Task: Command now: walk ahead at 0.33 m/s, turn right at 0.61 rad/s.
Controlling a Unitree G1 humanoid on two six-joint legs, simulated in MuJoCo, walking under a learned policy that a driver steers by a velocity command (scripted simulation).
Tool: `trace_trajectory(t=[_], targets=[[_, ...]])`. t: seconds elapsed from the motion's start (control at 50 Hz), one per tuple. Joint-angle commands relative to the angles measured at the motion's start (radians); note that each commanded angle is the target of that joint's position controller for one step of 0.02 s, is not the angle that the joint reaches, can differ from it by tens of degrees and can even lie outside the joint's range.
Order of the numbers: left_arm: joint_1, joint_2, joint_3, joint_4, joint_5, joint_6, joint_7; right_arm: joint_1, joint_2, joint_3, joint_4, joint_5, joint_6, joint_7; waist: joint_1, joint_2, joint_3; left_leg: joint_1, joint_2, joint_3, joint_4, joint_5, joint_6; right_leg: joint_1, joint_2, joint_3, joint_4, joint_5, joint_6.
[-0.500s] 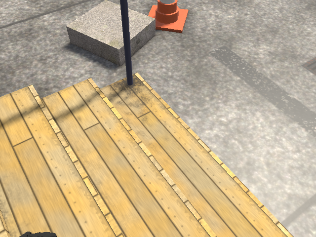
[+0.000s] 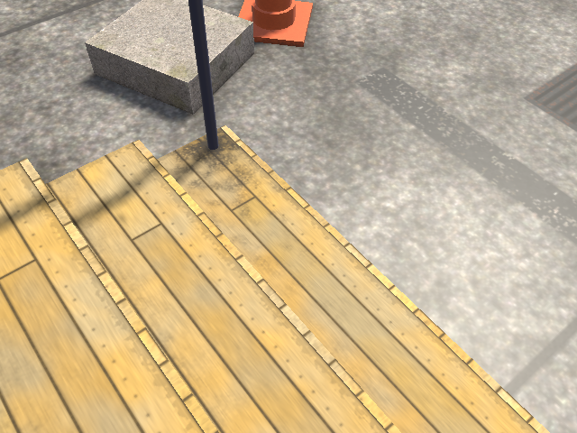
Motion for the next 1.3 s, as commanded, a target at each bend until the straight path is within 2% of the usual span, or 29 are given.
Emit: trace_trajectory(t=[0.02,0.08,0.14,0.16,0.2,0.28,0.38,0.48,0.6,0.64,0.66,0.68,0.7,0.72,0.74,0.8,0.86,0.92,1.0,1.02,1.06,1.08,1.1,1.12,1.14,1.16,1.2,1.22,1.3], targets=[[-0.045,0.060,0.011,-0.075,0.011,-0.031,-0.017,0.052,-0.158,-0.039,-0.031,-0.019,-0.018,-0.024,-0.040,0.142,-0.032,0.074,0.309,-0.332,-0.378,-0.348,0.139,-0.016,0.020,-0.057,-0.052,0.019,-0.058],[-0.038,0.036,0.007,-0.029,-0.019,-0.065,-0.057,-0.045,-0.203,-0.041,-0.058,-0.054,-0.007,-0.013,-0.010,0.076,-0.035,0.081,0.278,-0.187,-0.290,-0.329,0.109,0.103,0.049,-0.094,-0.256,0.183,-0.092],[0.115,0.082,0.039,0.054,0.009,-0.112,-0.043,-0.012,-0.139,-0.014,-0.027,-0.085,0.011,0.007,0.058,-0.044,-0.053,0.006,0.215,-0.056,0.113,-0.245,0.105,0.313,0.082,-0.046,-0.459,0.268,-0.155],[0.303,0.215,0.084,0.044,-0.060,0.005,-0.032,-0.085,-0.205,-0.066,-0.040,0.024,0.033,0.025,0.148,-0.007,-0.102,-0.363,0.043,0.116,0.520,-0.220,-0.038,0.575,-0.156,0.376,-0.500,0.347,-0.241],[0.318,0.335,0.103,-0.019,-0.083,0.078,0.002,-0.257,-0.091,-0.019,-0.134,-0.012,0.024,0.043,0.173,-0.037,0.002,-0.888,0.003,-0.173,0.705,-0.240,-0.086,0.714,-0.340,0.803,-0.623,0.450,-0.427],[0.098,0.197,0.059,-0.073,-0.088,0.082,0.020,-0.254,-0.200,-0.047,-0.068,-0.018,0.059,0.048,0.032,-0.037,0.105,-0.525,0.036,-0.157,0.374,0.046,-0.137,0.333,-0.128,0.461,-0.731,0.414,-0.314],[0.217,0.211,0.072,-0.019,-0.086,0.046,0.031,-0.314,-0.180,-0.041,-0.022,-0.027,0.064,0.053,0.073,-0.043,0.035,-0.509,0.015,-0.196,0.282,0.387,-0.090,0.444,-0.097,0.431,-0.608,0.656,-0.296],[0.182,0.178,0.056,0.027,-0.090,0.018,0.014,-0.395,-0.100,-0.024,-0.018,-0.008,0.061,0.076,0.104,-0.091,0.081,-0.082,-0.018,-0.139,-0.041,0.718,-0.050,0.138,-0.025,0.386,-0.669,0.358,-0.211],[0.230,0.236,0.056,0.122,-0.032,0.037,0.053,-0.181,-0.147,-0.059,0.066,-0.011,0.027,0.006,0.062,-0.022,0.029,-0.022,0.023,-0.185,-0.328,0.523,-0.019,0.535,-0.006,0.391,-0.195,0.777,-0.210],[0.158,0.255,0.066,0.131,-0.051,0.050,0.063,0.204,-0.193,-0.093,0.189,-0.025,0.018,0.000,-0.126,0.042,-0.105,0.437,0.028,-0.197,-0.223,0.360,0.019,0.270,0.029,0.334,0.334,0.794,-0.212],[0.067,0.169,0.047,0.097,-0.046,0.026,0.054,0.353,-0.234,-0.100,0.225,-0.030,0.020,0.015,-0.181,0.227,-0.144,0.655,0.102,-0.234,-0.062,0.367,0.036,-0.042,0.155,0.283,0.691,0.081,-0.207],[0.187,0.094,0.021,0.079,-0.043,0.010,0.068,0.409,-0.244,-0.093,0.251,-0.041,0.016,0.040,-0.079,0.336,-0.210,0.870,0.231,-0.394,0.210,0.761,0.046,-0.346,0.152,0.277,0.863,-0.211,-0.189],[0.192,0.127,0.015,0.057,-0.080,0.004,0.077,0.410,-0.333,-0.127,0.261,-0.010,0.014,0.039,-0.138,0.485,-0.352,0.984,0.396,-0.862,-0.053,0.206,0.290,-0.580,0.196,0.237,0.912,-0.126,-0.133],[0.015,0.215,0.026,0.062,-0.028,0.002,0.076,0.305,-0.208,-0.105,0.240,0.000,0.006,0.038,-0.138,0.162,-0.158,0.760,0.354,-0.923,-0.268,-0.119,0.308,-0.627,0.072,0.228,0.707,0.024,-0.135],[-0.109,0.248,0.043,0.042,-0.010,-0.003,0.060,0.191,-0.164,-0.083,0.222,-0.003,-0.006,0.041,-0.097,0.028,0.010,0.498,0.291,-0.812,-0.301,-0.139,0.266,-0.521,0.006,0.213,0.469,0.143,-0.115],[-0.215,0.134,0.021,-0.008,0.001,0.017,0.017,0.222,-0.115,-0.049,0.313,0.004,-0.024,0.013,0.009,0.085,0.082,0.109,0.154,-0.700,-0.237,0.124,0.258,-0.276,-0.038,0.208,0.074,0.172,-0.016],[-0.211,0.113,0.007,-0.009,-0.022,0.013,0.000,0.168,-0.180,-0.079,0.287,-0.022,-0.027,0.020,0.045,0.127,0.044,-0.038,0.112,-0.620,-0.213,0.378,0.254,-0.123,0.000,0.102,-0.017,0.451,-0.006],[-0.276,0.056,-0.017,-0.034,-0.037,0.005,-0.012,0.146,-0.105,-0.055,0.284,0.030,-0.033,0.009,0.030,0.048,-0.010,-0.216,-0.047,-0.472,-0.138,0.083,0.136,0.186,0.009,0.104,-0.329,0.998,-0.026],[-0.352,0.052,-0.022,-0.088,-0.056,0.013,-0.008,0.291,-0.118,-0.062,0.324,-0.003,0.008,-0.003,-0.068,0.067,0.064,-0.072,-0.043,-0.537,0.039,0.087,0.125,0.191,0.012,0.128,-0.466,0.842,-0.010],[-0.278,0.080,-0.009,-0.067,-0.057,0.005,0.004,0.300,-0.132,-0.062,0.332,-0.020,0.023,-0.010,-0.040,0.032,0.052,0.025,-0.050,-0.539,0.169,0.163,0.132,0.198,0.001,0.146,-0.543,0.787,-0.011],[0.182,0.143,0.039,0.069,-0.043,-0.020,0.032,0.234,-0.180,-0.072,0.337,-0.006,0.032,0.001,0.208,-0.036,-0.124,-0.130,-0.084,-0.431,0.753,0.380,0.120,0.665,-0.006,0.081,-0.512,0.777,-0.029],[0.258,0.176,0.051,0.103,-0.028,-0.026,0.041,0.257,-0.097,-0.071,0.343,0.018,0.025,0.003,0.204,-0.163,-0.164,-0.334,-0.175,-0.347,1.170,-0.281,0.101,0.798,-0.147,0.218,-0.461,0.720,-0.049],[0.235,0.193,0.045,0.075,-0.013,-0.026,0.029,0.381,-0.062,-0.057,0.286,0.067,0.022,-0.019,0.071,-0.279,-0.273,-0.541,-0.090,-0.279,1.359,-0.375,0.086,0.969,-0.359,0.418,-0.214,1.079,-0.052],[0.210,0.179,0.059,0.061,-0.036,-0.012,0.018,0.337,-0.077,-0.048,0.278,0.045,0.025,-0.029,0.098,-0.222,-0.319,-0.609,-0.045,-0.211,1.416,-0.277,0.084,0.891,-0.410,0.586,-0.345,0.788,-0.132],[0.154,0.169,0.058,0.062,-0.028,-0.015,0.025,0.222,-0.066,-0.044,0.246,0.019,0.032,-0.021,0.096,-0.175,-0.172,-0.745,-0.044,-0.172,1.388,-0.209,0.070,0.729,-0.440,0.707,-0.518,0.409,-0.260],[0.100,0.094,0.045,0.070,-0.031,-0.017,0.026,0.069,-0.071,-0.049,0.227,-0.017,0.046,0.003,0.088,0.014,0.000,-0.740,0.018,-0.201,1.229,-0.130,0.070,0.511,-0.372,0.610,-0.625,0.209,-0.241],[0.136,0.064,0.033,0.143,-0.044,-0.060,0.022,-0.033,-0.041,-0.045,0.166,-0.035,0.066,0.031,0.046,-0.021,0.120,-0.717,0.093,-0.285,1.093,-0.071,0.077,0.313,-0.377,0.514,-0.557,0.537,-0.226],[0.096,0.025,0.018,0.163,-0.060,-0.074,0.025,-0.089,-0.016,-0.037,0.140,-0.008,0.071,0.046,-0.010,-0.022,0.151,-0.647,0.101,-0.292,0.861,0.034,0.054,0.202,-0.294,0.360,-0.633,0.521,-0.152],[-0.059,0.091,0.019,0.133,-0.079,-0.079,0.042,-0.154,-0.047,-0.031,0.116,-0.026,0.067,0.114,-0.076,-0.060,0.139,-0.190,0.057,-0.115,0.323,0.429,0.046,-0.062,-0.195,0.038,-0.817,0.760,-0.106]])
Velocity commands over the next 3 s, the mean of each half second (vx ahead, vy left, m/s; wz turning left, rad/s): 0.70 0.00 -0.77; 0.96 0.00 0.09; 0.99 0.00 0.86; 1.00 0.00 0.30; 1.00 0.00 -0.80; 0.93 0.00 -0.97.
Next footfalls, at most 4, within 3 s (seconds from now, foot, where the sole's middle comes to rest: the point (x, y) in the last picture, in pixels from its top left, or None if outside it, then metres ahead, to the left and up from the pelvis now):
0.12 right None -0.02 -0.11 -0.76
0.66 left None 0.46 -0.07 -0.90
1.06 right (442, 369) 0.71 -0.44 -1.03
1.56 left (375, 274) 1.11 -0.30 -1.16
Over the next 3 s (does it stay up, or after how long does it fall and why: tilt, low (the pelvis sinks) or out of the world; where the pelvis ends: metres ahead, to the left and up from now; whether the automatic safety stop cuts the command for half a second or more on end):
stays up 2.41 -0.35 -0.39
